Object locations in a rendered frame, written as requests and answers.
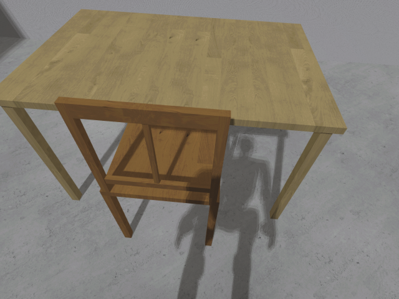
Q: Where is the chair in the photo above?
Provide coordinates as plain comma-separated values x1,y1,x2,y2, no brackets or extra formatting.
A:
54,97,231,246

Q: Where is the table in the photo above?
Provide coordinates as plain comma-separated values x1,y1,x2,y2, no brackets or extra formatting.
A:
0,9,347,219

